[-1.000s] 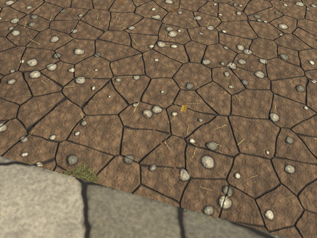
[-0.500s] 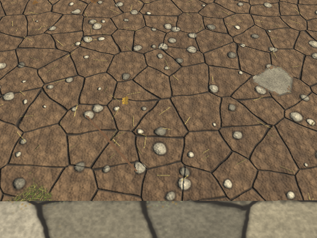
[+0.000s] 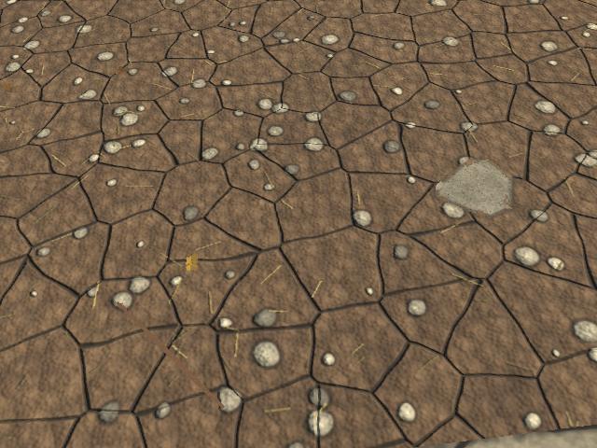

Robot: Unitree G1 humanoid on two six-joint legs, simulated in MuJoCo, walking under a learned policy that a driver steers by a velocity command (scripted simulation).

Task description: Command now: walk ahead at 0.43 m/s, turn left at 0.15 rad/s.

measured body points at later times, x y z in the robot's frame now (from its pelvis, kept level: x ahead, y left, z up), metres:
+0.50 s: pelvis +0.28 +0.06 +0.00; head +0.32 +0.08 +0.45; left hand +0.43 +0.35 -0.08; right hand +0.41 -0.21 -0.11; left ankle +0.22 +0.13 -0.74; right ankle +0.51 -0.08 -0.69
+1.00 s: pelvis +0.55 +0.10 +0.00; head +0.58 +0.12 +0.45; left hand +0.42 +0.36 -0.12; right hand +0.86 +0.01 -0.08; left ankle +0.61 +0.32 -0.70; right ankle +0.54 -0.03 -0.74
